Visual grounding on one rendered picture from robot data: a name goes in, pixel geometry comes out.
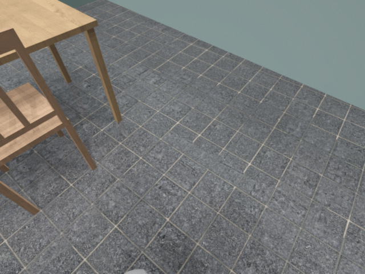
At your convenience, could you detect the chair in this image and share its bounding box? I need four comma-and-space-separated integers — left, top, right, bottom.
0, 26, 97, 215

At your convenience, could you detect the table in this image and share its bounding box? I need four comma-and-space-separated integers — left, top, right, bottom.
0, 0, 122, 123

